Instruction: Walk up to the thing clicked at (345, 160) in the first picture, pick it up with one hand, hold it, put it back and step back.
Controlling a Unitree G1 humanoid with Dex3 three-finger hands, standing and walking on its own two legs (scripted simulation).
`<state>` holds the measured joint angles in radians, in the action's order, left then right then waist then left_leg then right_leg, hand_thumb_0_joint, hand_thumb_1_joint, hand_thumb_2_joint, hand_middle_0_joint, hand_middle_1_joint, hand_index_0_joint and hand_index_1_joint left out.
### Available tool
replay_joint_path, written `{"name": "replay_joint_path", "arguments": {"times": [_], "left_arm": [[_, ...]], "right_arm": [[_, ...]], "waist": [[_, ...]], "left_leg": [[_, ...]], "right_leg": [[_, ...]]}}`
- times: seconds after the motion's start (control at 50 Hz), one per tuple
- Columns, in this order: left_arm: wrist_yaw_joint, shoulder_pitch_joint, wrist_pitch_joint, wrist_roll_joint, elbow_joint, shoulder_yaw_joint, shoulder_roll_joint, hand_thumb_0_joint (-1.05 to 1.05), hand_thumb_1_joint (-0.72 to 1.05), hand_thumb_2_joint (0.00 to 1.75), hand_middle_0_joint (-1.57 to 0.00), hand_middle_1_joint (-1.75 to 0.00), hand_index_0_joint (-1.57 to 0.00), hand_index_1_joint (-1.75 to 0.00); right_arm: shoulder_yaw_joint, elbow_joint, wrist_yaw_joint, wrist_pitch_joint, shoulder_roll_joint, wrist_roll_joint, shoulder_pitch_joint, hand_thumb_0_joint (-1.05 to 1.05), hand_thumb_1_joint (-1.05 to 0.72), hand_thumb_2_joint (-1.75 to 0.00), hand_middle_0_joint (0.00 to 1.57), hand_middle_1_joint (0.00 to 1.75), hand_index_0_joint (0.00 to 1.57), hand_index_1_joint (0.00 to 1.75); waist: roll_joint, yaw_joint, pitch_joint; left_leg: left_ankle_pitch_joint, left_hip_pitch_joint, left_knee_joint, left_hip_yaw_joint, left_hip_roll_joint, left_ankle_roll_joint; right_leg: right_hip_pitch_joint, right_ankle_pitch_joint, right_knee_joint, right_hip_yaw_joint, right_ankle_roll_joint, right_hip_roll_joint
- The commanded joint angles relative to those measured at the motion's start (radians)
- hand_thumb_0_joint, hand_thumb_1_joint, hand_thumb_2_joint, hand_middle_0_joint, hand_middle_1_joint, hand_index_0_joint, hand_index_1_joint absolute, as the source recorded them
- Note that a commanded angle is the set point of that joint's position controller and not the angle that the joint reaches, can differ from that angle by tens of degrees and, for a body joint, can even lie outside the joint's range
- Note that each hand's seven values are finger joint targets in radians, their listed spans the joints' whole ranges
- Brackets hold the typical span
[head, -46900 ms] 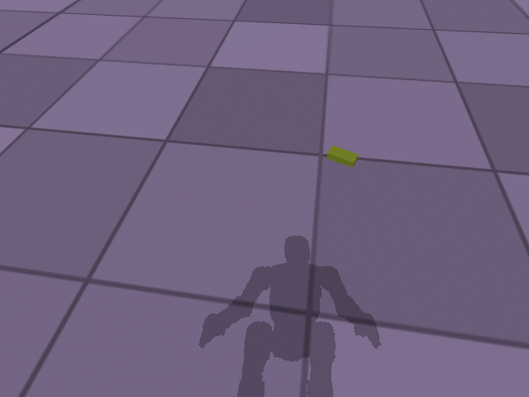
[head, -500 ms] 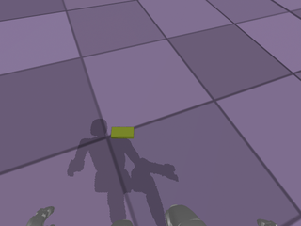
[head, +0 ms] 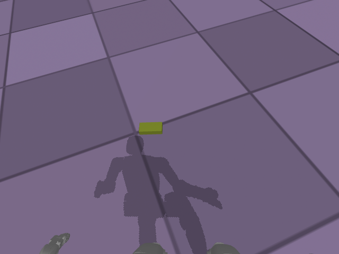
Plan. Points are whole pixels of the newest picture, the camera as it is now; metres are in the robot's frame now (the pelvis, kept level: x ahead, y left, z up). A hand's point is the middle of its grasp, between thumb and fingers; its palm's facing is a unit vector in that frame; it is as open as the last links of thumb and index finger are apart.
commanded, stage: step back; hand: left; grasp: from above
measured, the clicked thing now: (150, 128) +0.93 +0.22 -0.74
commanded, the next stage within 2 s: stand in 1.50 s
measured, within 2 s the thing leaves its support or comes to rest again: neither
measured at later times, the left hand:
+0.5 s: hand out of the picture -0.11 +0.26 -0.14, palm faces -0.02 -0.92 -0.40, open 7.4 cm
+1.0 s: hand out of the picture -0.09 +0.27 -0.14, palm faces +0.02 -0.92 -0.39, open 7.4 cm
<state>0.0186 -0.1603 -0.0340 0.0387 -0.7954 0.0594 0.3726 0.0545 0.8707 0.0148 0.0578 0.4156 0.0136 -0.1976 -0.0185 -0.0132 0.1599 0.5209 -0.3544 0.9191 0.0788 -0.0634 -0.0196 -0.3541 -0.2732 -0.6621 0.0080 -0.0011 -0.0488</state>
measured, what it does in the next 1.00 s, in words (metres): walks backwards: left foot, then right foot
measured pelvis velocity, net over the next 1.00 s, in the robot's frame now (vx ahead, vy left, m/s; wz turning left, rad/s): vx -0.16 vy -0.01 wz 0.01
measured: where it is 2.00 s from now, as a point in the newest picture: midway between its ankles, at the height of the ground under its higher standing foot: outside the picture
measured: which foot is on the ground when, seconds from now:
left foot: up 0.00-0.04, down 0.06-0.40, up 0.42-0.64, down 0.66-1.00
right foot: down 0.00-0.08, up 0.10-0.34, down 0.36-1.00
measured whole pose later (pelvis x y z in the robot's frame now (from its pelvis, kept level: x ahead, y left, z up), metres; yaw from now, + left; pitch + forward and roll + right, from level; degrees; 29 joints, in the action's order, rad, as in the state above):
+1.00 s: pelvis -0.16 -0.01 +0.00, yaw +1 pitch -3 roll -1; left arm -0.02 -0.21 0.04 0.04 -0.99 0.06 0.39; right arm 0.06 0.99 -0.02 0.01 0.37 0.03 -0.22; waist -0.03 -0.01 0.05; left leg 0.46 -0.30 0.76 0.08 0.00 0.00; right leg -0.24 -0.31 -0.60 0.03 -0.02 0.01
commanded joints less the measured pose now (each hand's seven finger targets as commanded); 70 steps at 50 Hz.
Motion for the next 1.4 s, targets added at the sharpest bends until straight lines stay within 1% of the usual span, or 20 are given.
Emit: {"name": "replay_joint_path", "arguments": {"times": [0.0, 0.04, 0.06, 0.08, 0.14, 0.32, 0.34, 0.38, 0.44, 0.54, 0.62, 0.7, 0.9, 0.94, 0.96, 1.1, 1.16, 1.22, 1.3, 1.38], "left_arm": [[0.022, 0.038, -0.001, -0.015, 0.083, 0.072, 0.268, 0.00, 0.90, 0.90, -0.20, -0.30, -0.20, -0.30], [0.017, 0.000, -0.009, -0.023, 0.085, 0.049, 0.220, 0.00, 0.90, 0.90, -0.20, -0.30, -0.20, -0.30], [0.023, 0.049, -0.006, -0.033, 0.104, 0.049, 0.210, 0.00, 0.90, 0.90, -0.20, -0.30, -0.20, -0.30], [0.034, 0.110, -0.008, -0.018, 0.093, 0.069, 0.239, 0.00, 0.90, 0.90, -0.20, -0.30, -0.20, -0.30], [0.024, 0.008, -0.017, -0.040, 0.022, 0.066, 0.215, 0.00, 0.90, 0.90, -0.20, -0.30, -0.20, -0.30], [-0.002, -0.114, 0.047, -0.004, -0.093, 0.054, 0.177, 0.00, 0.90, 0.90, -0.20, -0.30, -0.20, -0.30], [0.002, -0.130, 0.057, 0.010, -0.108, 0.071, 0.227, 0.00, 0.90, 0.90, -0.20, -0.30, -0.20, -0.30], [0.003, -0.028, 0.062, 0.017, -0.060, 0.107, 0.399, 0.00, 0.90, 0.90, -0.20, -0.30, -0.20, -0.30], [0.007, 0.073, 0.078, 0.006, -0.040, 0.077, 0.281, 0.00, 0.90, 0.90, -0.20, -0.30, -0.20, -0.30], [-0.005, -0.045, 0.081, 0.012, -0.077, 0.084, 0.276, 0.00, 0.90, 0.90, -0.20, -0.30, -0.20, -0.30], [-0.019, -0.009, 0.059, 0.000, -0.072, 0.060, 0.268, 0.00, 0.90, 0.90, -0.20, -0.30, -0.20, -0.30], [-0.020, 0.054, 0.053, -0.015, -0.072, 0.048, 0.243, 0.00, 0.90, 0.90, -0.20, -0.30, -0.20, -0.30], [-0.018, -0.114, 0.083, 0.001, -0.173, 0.062, 0.206, 0.00, 0.90, 0.90, -0.20, -0.30, -0.20, -0.30], [-0.012, -0.115, 0.095, 0.009, -0.159, 0.089, 0.352, 0.00, 0.90, 0.90, -0.20, -0.30, -0.20, -0.30], [-0.010, -0.055, 0.098, 0.005, -0.124, 0.091, 0.344, 0.00, 0.90, 0.90, -0.20, -0.30, -0.20, -0.30], [-0.005, 0.020, 0.100, -0.021, -0.115, 0.045, 0.252, 0.00, 0.90, 0.90, -0.20, -0.30, -0.20, -0.30], [-0.002, 0.039, 0.080, -0.034, -0.095, 0.024, 0.219, 0.00, 0.90, 0.90, -0.20, -0.30, -0.20, -0.30], [0.003, 0.005, 0.052, -0.044, -0.134, 0.017, 0.203, 0.00, 0.90, 0.90, -0.20, -0.30, -0.20, -0.30], [0.000, -0.029, 0.074, -0.031, -0.187, 0.019, 0.228, 0.00, 0.90, 0.90, -0.20, -0.30, -0.20, -0.30], [-0.003, 0.049, 0.075, -0.034, -0.199, 0.009, 0.219, 0.00, 0.90, 0.90, -0.20, -0.30, -0.20, -0.30]], "right_arm": [[0.054, -0.050, 0.007, -0.035, 0.151, 0.008, -0.064, 0.00, -0.90, -0.90, 0.20, 0.30, 0.20, 0.30], [0.079, -0.047, 0.006, -0.036, 0.229, 0.028, -0.065, 0.00, -0.90, -0.90, 0.20, 0.30, 0.20, 0.30], [0.091, -0.076, -0.006, -0.031, 0.340, 0.020, 0.006, 0.00, -0.90, -0.90, 0.20, 0.30, 0.20, 0.30], [0.097, -0.083, -0.008, -0.036, 0.356, 0.026, 0.004, 0.00, -0.90, -0.90, 0.20, 0.30, 0.20, 0.30], [0.057, -0.091, 0.008, -0.040, 0.245, 0.033, 0.117, 0.00, -0.90, -0.90, 0.20, 0.30, 0.20, 0.30], [0.060, -0.058, -0.007, -0.018, 0.219, 0.022, 0.062, 0.00, -0.90, -0.90, 0.20, 0.30, 0.20, 0.30], [0.044, -0.059, -0.008, -0.018, 0.167, 0.019, 0.046, 0.00, -0.90, -0.90, 0.20, 0.30, 0.20, 0.30], [0.047, -0.081, 0.004, -0.024, 0.162, 0.014, 0.136, 0.00, -0.90, -0.90, 0.20, 0.30, 0.20, 0.30], [0.049, -0.016, -0.005, -0.037, 0.169, -0.004, 0.061, 0.00, -0.90, -0.90, 0.20, 0.30, 0.20, 0.30], [0.038, -0.012, -0.023, -0.063, 0.146, 0.019, 0.088, 0.00, -0.90, -0.90, 0.20, 0.30, 0.20, 0.30], [0.051, 0.035, -0.025, -0.090, 0.133, 0.017, 0.012, 0.00, -0.90, -0.90, 0.20, 0.30, 0.20, 0.30], [0.087, 0.050, -0.017, -0.106, 0.287, 0.023, -0.053, 0.00, -0.90, -0.90, 0.20, 0.30, 0.20, 0.30], [0.043, 0.018, -0.022, -0.075, 0.149, 0.011, 0.067, 0.00, -0.90, -0.90, 0.20, 0.30, 0.20, 0.30], [0.035, 0.000, -0.007, -0.075, 0.114, 0.012, 0.096, 0.00, -0.90, -0.90, 0.20, 0.30, 0.20, 0.30], [0.044, 0.017, -0.004, -0.080, 0.158, 0.011, 0.060, 0.00, -0.90, -0.90, 0.20, 0.30, 0.20, 0.30], [0.033, 0.072, -0.016, -0.098, 0.102, 0.008, 0.002, 0.00, -0.90, -0.90, 0.20, 0.30, 0.20, 0.30], [0.051, 0.099, -0.003, -0.100, 0.143, 0.015, -0.025, 0.00, -0.90, -0.90, 0.20, 0.30, 0.20, 0.30], [0.053, 0.071, 0.000, -0.095, 0.228, 0.004, 0.094, 0.00, -0.90, -0.90, 0.20, 0.30, 0.20, 0.30], [0.018, 0.079, -0.001, -0.086, 0.152, -0.001, 0.173, 0.00, -0.90, -0.90, 0.20, 0.30, 0.20, 0.30], [0.013, 0.123, -0.007, -0.087, 0.150, 0.001, 0.193, 0.00, -0.90, -0.90, 0.20, 0.30, 0.20, 0.30]], "waist": [[0.201, 0.006, -0.238], [0.008, 0.010, -0.238], [-0.218, 0.020, -0.221], [-0.206, 0.072, -0.191], [-0.073, -0.025, -0.157], [-0.143, -0.015, -0.203], [-0.039, -0.013, -0.186], [0.205, -0.062, -0.078], [0.084, 0.012, -0.039], [0.174, -0.064, -0.075], [0.159, -0.005, -0.107], [-0.075, 0.056, -0.111], [-0.055, -0.056, -0.123], [0.187, -0.079, -0.065], [0.129, -0.052, -0.038], [0.177, 0.000, -0.156], [0.065, 0.028, -0.216], [-0.096, -0.006, -0.233], [-0.077, -0.025, -0.205], [-0.046, -0.004, -0.193]], "left_leg": [[-0.167, 0.077, -0.413, -0.092, 0.025, 0.025], [-0.415, 0.231, -0.525, 0.184, 0.213, 0.109], [-0.512, 0.138, -0.569, 0.393, 0.410, 0.262], [-0.542, -0.008, -0.604, 0.486, 0.475, 0.350], [-0.628, 0.004, -0.513, 0.189, 0.323, 0.258], [-0.228, 0.096, -0.413, 0.097, 0.249, 0.175], [-0.145, -0.063, -0.297, 0.064, 0.195, 0.121], [0.050, -0.137, -0.030, 0.099, 0.053, 0.014], [-0.103, -0.118, 0.078, 0.102, 0.010, 0.012], [-0.048, -0.135, -0.165, 0.008, 0.049, -0.003], [-0.177, 0.162, -0.512, -0.103, 0.019, 0.025], [0.232, 0.157, -0.711, 0.485, 0.398, 0.259], [-0.027, -0.124, -0.408, 0.078, 0.179, 0.102], [0.062, -0.245, -0.027, 0.011, 0.025, 0.027], [0.035, -0.248, 0.019, 0.058, 0.066, 0.023], [-0.187, 0.060, -0.302, -0.105, 0.078, 0.021], [-0.605, 0.260, -0.465, -0.036, 0.131, 0.061], [-0.536, 0.111, -0.522, 0.231, 0.379, 0.247], [-0.504, 0.066, -0.413, 0.034, 0.213, 0.082], [-0.456, 0.168, -0.487, 0.020, 0.209, 0.070]], "right_leg": [[0.223, 0.434, 0.054, -0.205, -0.169, -0.200], [-0.032, 0.149, -0.099, -0.125, -0.057, -0.075], [-0.103, -0.278, -0.266, 0.031, -0.014, 0.092], [-0.054, -0.415, -0.474, -0.104, -0.007, 0.096], [-0.080, -0.274, -0.639, -0.175, -0.027, 0.139], [0.223, -0.077, 0.323, 0.017, -0.038, 0.097], [0.309, -0.100, 0.330, -0.153, -0.059, 0.025], [-0.042, -0.439, 0.450, -0.634, -0.257, -0.362], [0.007, -0.143, 0.350, -0.328, -0.178, -0.199], [0.185, -0.255, 0.339, -0.291, -0.172, -0.189], [0.081, -0.119, 0.235, -0.186, -0.139, -0.152], [-0.116, -0.309, -0.216, -0.057, -0.028, 0.015], [0.348, -0.056, 0.244, -0.005, -0.038, 0.056], [0.214, -0.443, 0.467, -0.558, -0.204, -0.322], [0.210, -0.301, 0.437, -0.573, -0.260, -0.362], [0.181, 0.545, 0.183, -0.104, -0.145, -0.176], [0.101, 0.458, 0.022, -0.045, -0.060, -0.097], [0.149, -0.206, -0.043, -0.011, -0.020, 0.027], [0.222, 0.154, 0.200, -0.110, -0.045, -0.047], [0.165, 0.199, 0.216, -0.096, -0.038, -0.051]]}}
